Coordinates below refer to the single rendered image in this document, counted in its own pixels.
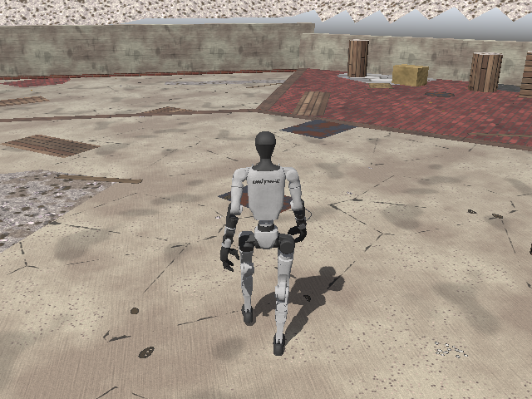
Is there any left robot forearm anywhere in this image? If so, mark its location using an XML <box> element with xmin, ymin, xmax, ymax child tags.
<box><xmin>222</xmin><ymin>203</ymin><xmax>239</xmax><ymax>248</ymax></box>

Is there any robot right thigh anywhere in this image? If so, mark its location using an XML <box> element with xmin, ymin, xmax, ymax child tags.
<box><xmin>274</xmin><ymin>233</ymin><xmax>295</xmax><ymax>302</ymax></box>

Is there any left robot upper arm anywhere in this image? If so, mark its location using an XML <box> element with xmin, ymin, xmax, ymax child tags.
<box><xmin>230</xmin><ymin>167</ymin><xmax>249</xmax><ymax>215</ymax></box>

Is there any left robot hand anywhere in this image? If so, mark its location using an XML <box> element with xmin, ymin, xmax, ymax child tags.
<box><xmin>220</xmin><ymin>246</ymin><xmax>239</xmax><ymax>272</ymax></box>

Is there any robot right shin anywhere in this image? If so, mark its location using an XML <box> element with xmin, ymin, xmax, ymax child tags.
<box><xmin>275</xmin><ymin>287</ymin><xmax>289</xmax><ymax>344</ymax></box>

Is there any right robot hand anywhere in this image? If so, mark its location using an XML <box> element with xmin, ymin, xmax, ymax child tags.
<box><xmin>288</xmin><ymin>226</ymin><xmax>307</xmax><ymax>243</ymax></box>

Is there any right robot upper arm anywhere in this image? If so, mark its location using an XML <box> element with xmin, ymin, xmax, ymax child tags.
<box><xmin>283</xmin><ymin>167</ymin><xmax>303</xmax><ymax>211</ymax></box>

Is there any right robot forearm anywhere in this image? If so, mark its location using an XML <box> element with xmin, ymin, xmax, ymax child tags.
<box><xmin>294</xmin><ymin>199</ymin><xmax>307</xmax><ymax>229</ymax></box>

